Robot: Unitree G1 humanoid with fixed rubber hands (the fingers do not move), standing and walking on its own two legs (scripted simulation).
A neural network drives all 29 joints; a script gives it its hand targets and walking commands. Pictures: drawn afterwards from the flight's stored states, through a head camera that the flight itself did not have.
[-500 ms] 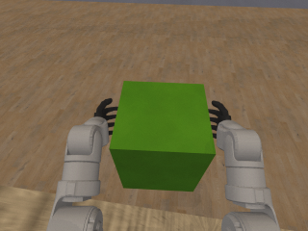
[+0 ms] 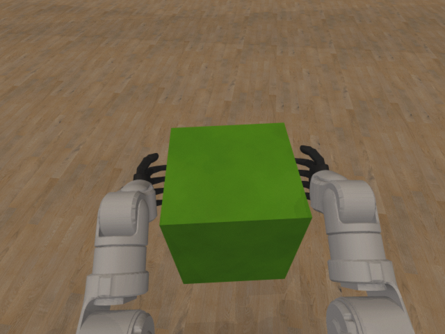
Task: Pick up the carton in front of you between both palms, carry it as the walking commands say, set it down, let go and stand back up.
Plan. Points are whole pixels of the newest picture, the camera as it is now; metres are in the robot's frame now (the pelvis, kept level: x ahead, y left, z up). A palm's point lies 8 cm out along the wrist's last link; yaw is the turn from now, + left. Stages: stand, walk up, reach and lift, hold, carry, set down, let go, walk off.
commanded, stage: carry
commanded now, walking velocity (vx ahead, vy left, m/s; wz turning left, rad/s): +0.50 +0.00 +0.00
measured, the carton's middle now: (231, 207) +0.37 +0.02 +0.03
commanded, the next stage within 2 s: none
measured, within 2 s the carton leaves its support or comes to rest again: neither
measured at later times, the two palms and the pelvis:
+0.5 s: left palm (193, 111) +0.74 +0.14 -0.02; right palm (294, 119) +0.71 -0.16 -0.02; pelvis +0.37 +0.02 -0.09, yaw -1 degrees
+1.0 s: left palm (199, 54) +1.00 +0.14 +0.04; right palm (282, 52) +1.03 -0.16 +0.03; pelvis +0.69 -0.03 -0.06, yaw +2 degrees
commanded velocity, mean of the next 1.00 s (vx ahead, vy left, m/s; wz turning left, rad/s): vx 0.50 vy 0.00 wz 0.00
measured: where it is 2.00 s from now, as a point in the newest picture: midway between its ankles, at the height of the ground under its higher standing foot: (233, 163)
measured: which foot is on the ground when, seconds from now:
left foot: up 0.00-0.26, down 0.28-0.74, up 0.76-1.00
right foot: down 0.00-0.30, up 0.32-0.70, down 0.72-1.00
